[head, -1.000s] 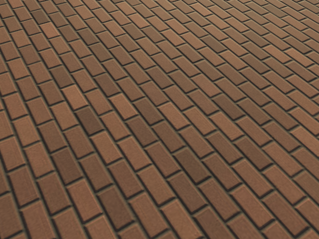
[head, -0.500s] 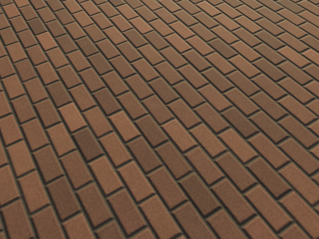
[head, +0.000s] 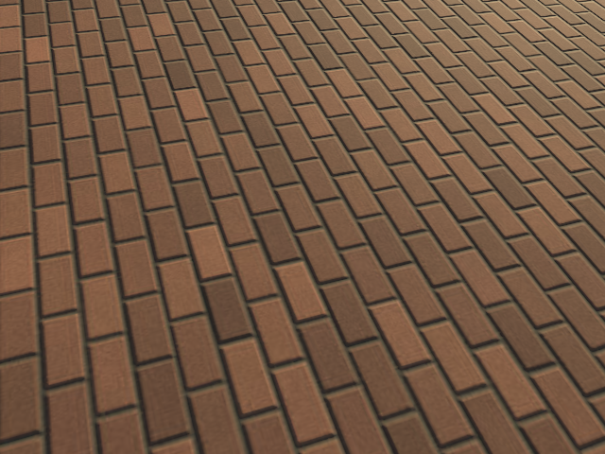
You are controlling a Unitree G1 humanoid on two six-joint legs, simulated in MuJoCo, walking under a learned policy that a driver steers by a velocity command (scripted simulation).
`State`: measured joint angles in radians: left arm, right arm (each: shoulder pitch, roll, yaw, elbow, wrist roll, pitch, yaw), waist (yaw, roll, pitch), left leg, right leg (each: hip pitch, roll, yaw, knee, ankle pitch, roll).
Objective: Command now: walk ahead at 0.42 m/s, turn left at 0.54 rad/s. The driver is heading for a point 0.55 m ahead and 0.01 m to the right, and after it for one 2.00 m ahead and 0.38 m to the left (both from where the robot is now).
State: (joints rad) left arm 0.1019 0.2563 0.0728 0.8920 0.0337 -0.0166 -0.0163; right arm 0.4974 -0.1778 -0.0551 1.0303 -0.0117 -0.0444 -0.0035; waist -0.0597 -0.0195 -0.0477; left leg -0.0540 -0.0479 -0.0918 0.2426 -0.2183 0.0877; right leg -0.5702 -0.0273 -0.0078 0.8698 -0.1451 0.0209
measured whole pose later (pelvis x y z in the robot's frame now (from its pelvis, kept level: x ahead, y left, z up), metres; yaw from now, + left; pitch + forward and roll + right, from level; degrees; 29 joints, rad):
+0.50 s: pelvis +0.25 -0.05 -0.01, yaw +6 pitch +1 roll -1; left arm 0.33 0.21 0.05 0.96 0.02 -0.09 -0.01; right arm 0.24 -0.24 -0.07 0.92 -0.04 -0.06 0.03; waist 0.00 0.04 0.03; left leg -0.53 0.04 -0.02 1.08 -0.25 0.06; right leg -0.13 0.07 -0.08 0.32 -0.20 -0.08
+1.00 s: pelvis +0.45 +0.00 -0.01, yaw +5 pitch -1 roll +0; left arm 0.24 0.19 0.03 0.99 0.03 0.00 0.02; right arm 0.21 -0.18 -0.01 1.00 -0.02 -0.06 -0.01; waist 0.01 -0.02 0.09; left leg -0.29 -0.05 0.10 0.39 -0.09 0.10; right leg -0.40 -0.03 0.02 0.90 -0.42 -0.01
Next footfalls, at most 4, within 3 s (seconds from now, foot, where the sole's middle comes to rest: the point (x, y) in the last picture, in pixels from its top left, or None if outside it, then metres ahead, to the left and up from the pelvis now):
0.28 right None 0.28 -0.12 -0.79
0.76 left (242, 448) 0.56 0.08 -0.79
1.16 right None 0.54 -0.12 -0.79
2.28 left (229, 419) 0.63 0.11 -0.79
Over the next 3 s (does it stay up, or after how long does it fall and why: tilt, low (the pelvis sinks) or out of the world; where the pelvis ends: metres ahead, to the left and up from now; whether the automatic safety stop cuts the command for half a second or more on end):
stays up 0.96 0.04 -0.01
